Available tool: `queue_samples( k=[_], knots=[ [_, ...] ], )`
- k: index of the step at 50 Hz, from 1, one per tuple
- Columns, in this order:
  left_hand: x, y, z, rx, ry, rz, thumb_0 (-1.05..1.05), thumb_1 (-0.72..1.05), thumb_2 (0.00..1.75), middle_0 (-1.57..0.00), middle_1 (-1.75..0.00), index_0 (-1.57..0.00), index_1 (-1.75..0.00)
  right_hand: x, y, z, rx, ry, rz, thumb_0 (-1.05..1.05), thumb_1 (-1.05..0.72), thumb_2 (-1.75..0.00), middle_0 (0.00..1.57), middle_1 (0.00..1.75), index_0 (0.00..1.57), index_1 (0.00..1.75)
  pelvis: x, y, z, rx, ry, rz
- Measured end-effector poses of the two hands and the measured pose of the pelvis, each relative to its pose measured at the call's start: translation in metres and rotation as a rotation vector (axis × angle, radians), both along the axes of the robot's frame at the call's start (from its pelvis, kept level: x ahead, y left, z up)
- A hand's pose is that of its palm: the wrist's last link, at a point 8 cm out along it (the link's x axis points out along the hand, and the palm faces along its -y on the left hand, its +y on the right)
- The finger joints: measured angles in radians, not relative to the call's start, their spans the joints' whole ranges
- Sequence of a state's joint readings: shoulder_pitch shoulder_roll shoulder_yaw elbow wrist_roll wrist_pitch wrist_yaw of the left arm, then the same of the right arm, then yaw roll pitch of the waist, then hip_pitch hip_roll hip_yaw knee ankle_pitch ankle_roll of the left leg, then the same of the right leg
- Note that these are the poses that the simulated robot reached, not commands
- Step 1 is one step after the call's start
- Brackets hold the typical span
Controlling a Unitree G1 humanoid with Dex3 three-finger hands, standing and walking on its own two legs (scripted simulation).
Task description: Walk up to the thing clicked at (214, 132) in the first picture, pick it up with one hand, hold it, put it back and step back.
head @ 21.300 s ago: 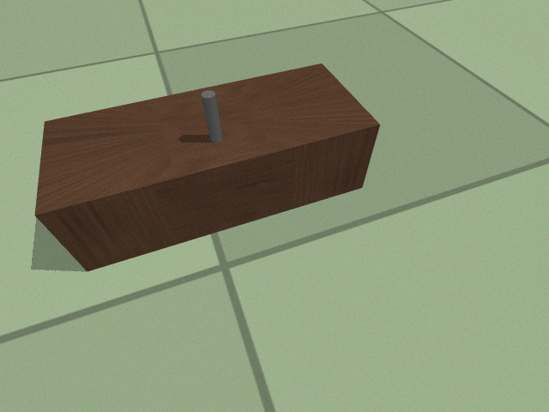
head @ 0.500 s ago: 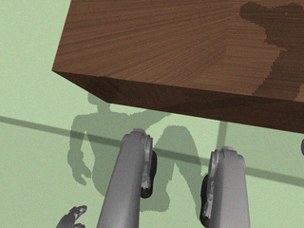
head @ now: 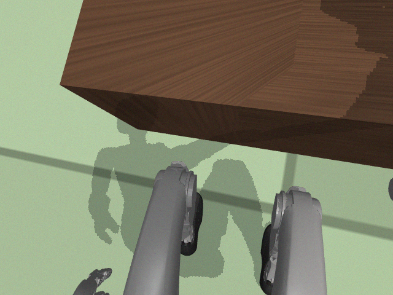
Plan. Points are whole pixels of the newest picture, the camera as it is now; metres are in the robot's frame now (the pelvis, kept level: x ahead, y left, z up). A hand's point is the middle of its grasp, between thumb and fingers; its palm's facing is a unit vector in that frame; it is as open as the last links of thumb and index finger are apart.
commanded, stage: lower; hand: right
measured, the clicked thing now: out of the picture +0.59 -0.26 +0.07
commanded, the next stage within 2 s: loosen in 0.18 s
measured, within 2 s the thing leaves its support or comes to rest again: rests again in 0.12 s
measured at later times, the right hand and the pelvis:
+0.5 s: hand out of the picture +0.59 -0.24 +0.01, palm faces +0.31 +0.95 -0.03, open 7.2 cm; pelvis +0.00 +0.00 -0.01, yaw +0 degrees
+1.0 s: hand out of the picture +0.59 -0.26 +0.02, palm faces +0.33 +0.94 -0.04, open 15.6 cm; pelvis +0.00 +0.00 -0.01, yaw +0 degrees
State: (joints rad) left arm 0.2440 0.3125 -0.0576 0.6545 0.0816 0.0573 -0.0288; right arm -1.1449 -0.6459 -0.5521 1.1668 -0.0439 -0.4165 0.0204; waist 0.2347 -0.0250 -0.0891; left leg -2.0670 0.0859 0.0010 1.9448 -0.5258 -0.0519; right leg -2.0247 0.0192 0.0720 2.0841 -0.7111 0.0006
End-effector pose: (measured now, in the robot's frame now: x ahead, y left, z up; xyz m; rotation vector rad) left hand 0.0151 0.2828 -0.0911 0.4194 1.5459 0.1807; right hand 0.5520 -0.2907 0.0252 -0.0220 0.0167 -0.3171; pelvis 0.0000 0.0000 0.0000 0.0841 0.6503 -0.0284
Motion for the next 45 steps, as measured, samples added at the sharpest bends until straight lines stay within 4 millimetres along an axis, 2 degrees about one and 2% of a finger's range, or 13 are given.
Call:
queue_samples(
  k=[18, 22, 27, 36, 45],
  knots=[
    [0.000, 0.004, -0.010, 0.005, 0.009, -0.010, 0.00, 0.87, 0.92, -0.23, -0.31, -0.21, -0.31, -0.002, 0.002, -0.014, -0.002, -0.004, 0.018, -0.01, 0.10, -1.17, 0.87, 1.18, 0.89, 1.19, -0.001, 0.000, -0.012, 0.002, -0.003, -0.004],
    [0.001, 0.005, -0.012, 0.008, 0.006, -0.011, 0.00, 0.88, 0.91, -0.23, -0.31, -0.22, -0.31, -0.002, 0.001, -0.014, 0.001, -0.004, 0.008, -0.01, 0.06, -1.07, 0.91, 1.09, 0.92, 1.09, -0.002, 0.000, -0.014, 0.001, -0.005, -0.004],
    [0.003, 0.005, -0.013, 0.007, 0.002, -0.013, 0.00, 0.88, 0.91, -0.23, -0.31, -0.22, -0.31, -0.001, 0.001, -0.012, -0.005, -0.007, 0.005, 0.00, 0.04, -0.83, 0.93, 0.91, 0.94, 0.91, -0.002, 0.001, -0.014, 0.001, -0.003, -0.005],
    [0.003, 0.003, -0.013, 0.005, -0.007, -0.010, 0.00, 0.87, 0.92, -0.23, -0.31, -0.21, -0.32, -0.001, 0.002, -0.012, 0.001, 0.001, 0.006, 0.00, 0.16, -0.37, 0.68, 0.50, 0.67, 0.50, -0.002, 0.000, -0.014, 0.003, -0.008, -0.004],
    [0.000, 0.002, -0.012, 0.010, 0.005, -0.004, 0.00, 0.86, 0.93, -0.23, -0.31, -0.21, -0.32, -0.002, -0.002, -0.013, -0.006, -0.004, 0.001, -0.01, 0.24, -0.18, 0.35, 0.23, 0.34, 0.23, -0.002, -0.002, -0.014, 0.006, -0.003, -0.003]
  ],
)
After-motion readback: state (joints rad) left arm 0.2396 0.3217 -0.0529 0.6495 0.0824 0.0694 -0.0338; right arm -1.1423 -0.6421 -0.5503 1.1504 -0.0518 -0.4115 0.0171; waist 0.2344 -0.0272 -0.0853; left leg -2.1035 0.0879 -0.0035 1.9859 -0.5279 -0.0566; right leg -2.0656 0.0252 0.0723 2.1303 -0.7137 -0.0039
